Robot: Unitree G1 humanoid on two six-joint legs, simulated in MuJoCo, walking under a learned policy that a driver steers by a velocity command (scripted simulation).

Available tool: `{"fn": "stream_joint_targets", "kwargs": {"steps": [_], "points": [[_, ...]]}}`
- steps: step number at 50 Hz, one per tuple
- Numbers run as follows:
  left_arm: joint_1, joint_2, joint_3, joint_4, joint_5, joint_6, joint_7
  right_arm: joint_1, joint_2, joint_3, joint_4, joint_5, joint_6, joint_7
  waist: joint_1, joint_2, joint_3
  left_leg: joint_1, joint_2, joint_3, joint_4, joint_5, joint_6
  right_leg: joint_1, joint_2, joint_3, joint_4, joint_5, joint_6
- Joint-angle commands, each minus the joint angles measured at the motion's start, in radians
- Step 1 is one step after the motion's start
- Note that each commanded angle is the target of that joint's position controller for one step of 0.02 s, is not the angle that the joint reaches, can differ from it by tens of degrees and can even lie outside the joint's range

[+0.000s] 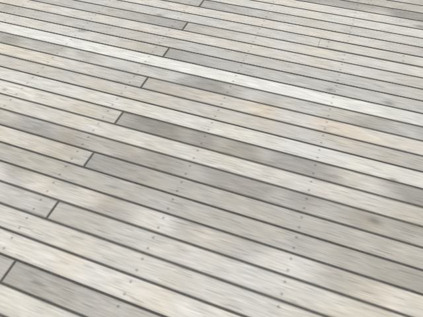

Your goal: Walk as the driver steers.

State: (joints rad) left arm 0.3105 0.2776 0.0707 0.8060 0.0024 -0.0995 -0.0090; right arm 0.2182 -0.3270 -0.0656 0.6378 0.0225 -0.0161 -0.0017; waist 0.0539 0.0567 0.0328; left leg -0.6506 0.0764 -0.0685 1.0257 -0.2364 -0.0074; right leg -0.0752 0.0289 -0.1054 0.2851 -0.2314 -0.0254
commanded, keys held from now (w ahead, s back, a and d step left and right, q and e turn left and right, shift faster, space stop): w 0.68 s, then no key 0.32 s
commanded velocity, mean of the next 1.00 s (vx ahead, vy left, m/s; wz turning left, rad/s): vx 0.42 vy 0.00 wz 0.10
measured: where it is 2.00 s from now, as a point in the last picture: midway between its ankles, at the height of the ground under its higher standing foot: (227, 269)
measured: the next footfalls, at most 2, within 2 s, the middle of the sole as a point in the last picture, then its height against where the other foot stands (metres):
left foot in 0.22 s outside the picture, level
right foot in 0.72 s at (259, 272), level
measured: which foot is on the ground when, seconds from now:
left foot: up 0.00-0.20, down 0.22-0.74, up 0.76-1.00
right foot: down 0.00-0.24, up 0.26-0.70, down 0.72-1.00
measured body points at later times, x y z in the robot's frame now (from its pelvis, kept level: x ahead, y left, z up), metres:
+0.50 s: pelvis +0.29 +0.06 +0.00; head +0.32 +0.07 +0.45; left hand +0.44 +0.34 -0.10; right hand +0.37 -0.22 -0.11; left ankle +0.26 +0.15 -0.74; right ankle +0.42 -0.11 -0.67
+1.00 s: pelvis +0.53 +0.00 +0.00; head +0.58 -0.01 +0.45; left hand +0.62 +0.27 -0.12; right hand +0.68 -0.27 -0.13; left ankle +0.57 +0.17 -0.70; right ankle +0.58 -0.07 -0.74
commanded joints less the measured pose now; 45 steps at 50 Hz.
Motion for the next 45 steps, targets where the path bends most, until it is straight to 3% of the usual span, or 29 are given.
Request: {"fn": "stream_joint_targets", "kwargs": {"steps": [1, 4, 7, 9, 10, 11, 12, 13, 14, 15, 16, 18, 20, 24, 27, 31, 34, 35, 36, 37, 38, 39, 40, 41, 42, 45], "points": [[-0.073, 0.152, 0.029, -0.058, -0.008, -0.016, -0.001, -0.044, -0.001, 0.013, -0.075, -0.006, -0.025, 0.017, -0.023, -0.115, 0.036, -0.021, 0.020, -0.011, -0.176, 0.148, 0.002, -0.027, -0.254, 0.122, -0.161, 0.282, -0.172], [-0.013, 0.183, 0.032, -0.028, -0.026, -0.005, 0.002, -0.163, 0.010, 0.024, -0.104, -0.006, -0.043, 0.038, 0.016, -0.100, 0.059, 0.046, -0.006, 0.053, -0.350, 0.233, 0.018, -0.008, -0.257, 0.074, -0.168, 0.301, -0.156], [0.040, 0.212, 0.037, 0.007, -0.041, 0.015, 0.003, -0.214, -0.017, 0.016, -0.129, -0.004, -0.048, 0.051, 0.004, -0.111, 0.062, 0.068, -0.030, 0.071, -0.442, 0.172, 0.057, 0.105, -0.302, 0.069, -0.123, 0.433, -0.139], [0.043, 0.237, 0.038, 0.018, -0.040, 0.031, 0.008, -0.132, -0.066, -0.009, -0.117, -0.011, -0.047, 0.050, -0.067, -0.142, -0.020, 0.231, -0.085, 0.115, -0.478, 0.115, 0.097, 0.148, -0.299, 0.037, 0.032, 0.754, -0.112], [0.035, 0.230, 0.031, 0.018, -0.038, 0.039, 0.012, 0.011, -0.104, -0.034, -0.075, -0.011, -0.042, 0.044, -0.150, -0.138, -0.105, 0.438, -0.120, 0.140, -0.520, 0.153, 0.127, 0.102, -0.267, -0.005, 0.206, 0.851, -0.085], [0.041, 0.199, 0.014, 0.004, -0.023, 0.037, 0.018, 0.165, -0.159, -0.059, -0.036, -0.009, -0.032, 0.029, -0.220, -0.113, -0.201, 0.716, -0.057, 0.053, -0.487, 0.176, 0.158, -0.079, -0.229, -0.023, 0.440, 0.683, -0.046], [0.147, 0.068, -0.032, -0.043, 0.000, 0.023, 0.008, 0.239, -0.278, -0.080, -0.022, -0.023, -0.029, 0.018, -0.158, 0.143, -0.365, 1.084, 0.235, -0.456, -0.525, -0.008, 0.318, -0.477, -0.075, -0.018, 0.860, 0.029, 0.023], [0.116, 0.115, -0.026, -0.018, -0.013, 0.000, 0.000, 0.251, -0.203, -0.057, -0.036, -0.015, -0.034, 0.021, -0.184, 0.121, -0.475, 1.092, 0.312, -0.714, -0.668, -0.033, 0.360, -0.566, -0.021, 0.174, 1.005, -0.350, 0.018], [0.017, 0.184, -0.002, -0.056, -0.050, -0.009, -0.007, 0.191, -0.155, -0.036, -0.027, -0.018, -0.042, 0.026, -0.179, 0.082, -0.308, 0.980, 0.273, -0.548, -0.689, -0.002, 0.310, -0.658, -0.074, 0.191, 1.049, -0.300, 0.007], [-0.037, 0.171, -0.008, -0.074, -0.052, -0.016, -0.005, 0.130, -0.131, -0.030, -0.023, -0.014, -0.048, 0.027, -0.149, 0.047, -0.192, 0.834, 0.228, -0.405, -0.701, 0.100, 0.283, -0.663, -0.119, 0.170, 0.998, -0.216, -0.001], [-0.055, 0.159, -0.008, -0.072, -0.033, -0.016, 0.000, 0.078, -0.103, -0.022, -0.020, -0.016, -0.052, 0.029, -0.115, 0.006, -0.126, 0.712, 0.188, -0.311, -0.724, 0.180, 0.264, -0.637, -0.150, 0.160, 0.933, -0.151, 0.004], [-0.012, 0.139, -0.007, -0.056, -0.023, 0.005, -0.003, 0.022, -0.069, -0.012, -0.023, -0.029, -0.063, 0.032, -0.054, 0.033, -0.092, 0.558, 0.145, -0.222, -0.796, 0.252, 0.260, -0.523, -0.181, 0.168, 0.875, -0.069, 0.019], [0.004, 0.107, -0.014, -0.047, -0.017, 0.025, -0.004, 0.013, -0.075, -0.016, -0.004, -0.021, -0.079, 0.030, -0.031, 0.019, -0.071, 0.495, 0.140, -0.165, -0.849, 0.297, 0.278, -0.502, -0.185, 0.156, 0.825, -0.034, 0.042], [-0.138, 0.084, -0.026, -0.090, -0.003, 0.030, -0.003, 0.041, -0.098, -0.022, 0.039, -0.021, -0.084, 0.014, -0.061, -0.004, 0.006, 0.476, 0.104, -0.058, -0.898, 0.294, 0.256, -0.560, -0.179, 0.147, 0.577, 0.176, 0.071], [-0.247, 0.069, -0.036, -0.114, -0.011, 0.016, -0.018, 0.086, -0.127, -0.027, 0.070, -0.015, -0.077, 0.007, -0.104, -0.005, 0.031, 0.480, 0.089, -0.011, -0.905, 0.234, 0.226, -0.504, -0.136, 0.117, 0.377, 0.326, 0.065], [-0.323, 0.097, -0.031, -0.148, -0.017, 0.009, -0.036, 0.144, -0.148, -0.036, 0.120, -0.001, -0.064, 0.004, -0.118, -0.001, 0.056, 0.600, 0.156, -0.037, -0.862, 0.211, 0.207, -0.522, -0.117, 0.138, 0.268, 0.305, 0.024], [-0.281, 0.124, -0.020, -0.145, -0.013, 0.005, -0.043, 0.141, -0.158, -0.042, 0.141, 0.000, -0.046, -0.004, -0.080, 0.014, 0.026, 0.692, 0.181, -0.044, -0.771, 0.361, 0.176, -0.462, -0.092, 0.120, 0.234, 0.189, -0.019], [-0.202, 0.144, -0.006, -0.123, -0.006, 0.004, -0.039, 0.119, -0.159, -0.040, 0.141, -0.004, -0.038, -0.007, -0.029, 0.016, -0.021, 0.695, 0.145, -0.018, -0.655, 0.553, 0.150, -0.346, -0.056, 0.087, 0.205, 0.183, -0.040], [-0.069, 0.188, 0.016, -0.086, 0.005, 0.003, -0.030, 0.125, -0.134, -0.029, 0.139, -0.014, -0.031, -0.012, 0.029, -0.005, -0.125, 0.650, 0.080, 0.023, -0.460, 0.641, 0.111, -0.143, -0.047, 0.073, 0.206, 0.272, -0.066], [0.054, 0.270, 0.030, -0.073, 0.021, 0.005, -0.023, 0.180, -0.073, -0.004, 0.114, -0.045, -0.033, -0.017, 0.040, -0.157, -0.295, 0.449, -0.004, 0.062, -0.145, 0.324, 0.056, 0.167, -0.242, 0.275, 0.278, 0.560, -0.133], [0.067, 0.302, 0.035, -0.060, 0.024, 0.012, -0.030, 0.333, 0.017, 0.021, 0.131, -0.028, -0.044, -0.011, -0.023, -0.408, -0.418, 0.138, -0.184, 0.015, 0.179, -0.384, -0.014, 0.411, -0.434, 0.698, 0.154, 0.535, -0.301], [0.059, 0.208, 0.013, -0.074, 0.000, 0.014, -0.034, 0.284, -0.098, -0.003, 0.160, -0.010, -0.052, -0.009, 0.025, -0.252, -0.401, 0.084, -0.150, -0.120, 0.278, -0.414, -0.012, 0.371, -0.411, 0.701, 0.108, 0.491, -0.282], [-0.012, 0.172, 0.001, -0.078, -0.004, 0.013, -0.033, 0.188, -0.128, -0.014, 0.136, 0.010, -0.051, -0.009, 0.016, -0.185, -0.262, 0.028, -0.107, -0.090, 0.281, -0.356, -0.007, 0.257, -0.387, 0.540, 0.109, 0.544, -0.250], [-0.072, 0.149, -0.007, -0.080, -0.002, 0.013, -0.033, 0.134, -0.117, -0.010, 0.127, -0.001, -0.046, -0.016, -0.011, -0.105, -0.190, 0.042, -0.055, -0.045, 0.229, -0.291, -0.014, 0.142, -0.344, 0.437, 0.098, 0.643, -0.228], [-0.114, 0.126, -0.012, -0.078, 0.000, 0.013, -0.031, 0.102, -0.107, -0.013, 0.120, -0.016, -0.038, -0.022, -0.034, -0.090, -0.140, 0.075, -0.022, -0.029, 0.167, -0.239, -0.021, 0.043, -0.316, 0.371, 0.078, 0.706, -0.218], [-0.169, 0.085, -0.028, -0.056, 0.024, 0.004, -0.028, 0.147, -0.041, -0.003, 0.137, -0.019, -0.003, -0.031, -0.094, -0.143, -0.147, 0.254, 0.006, -0.021, 0.019, -0.151, -0.044, -0.109, -0.261, 0.250, 0.022, 0.806, -0.216]]}}
Keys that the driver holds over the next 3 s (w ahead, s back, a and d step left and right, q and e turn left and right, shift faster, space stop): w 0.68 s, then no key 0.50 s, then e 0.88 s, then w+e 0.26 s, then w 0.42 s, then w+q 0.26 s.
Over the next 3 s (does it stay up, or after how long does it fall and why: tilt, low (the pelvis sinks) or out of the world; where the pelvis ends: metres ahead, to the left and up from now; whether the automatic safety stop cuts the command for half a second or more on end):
stays up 0.83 -0.24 -0.01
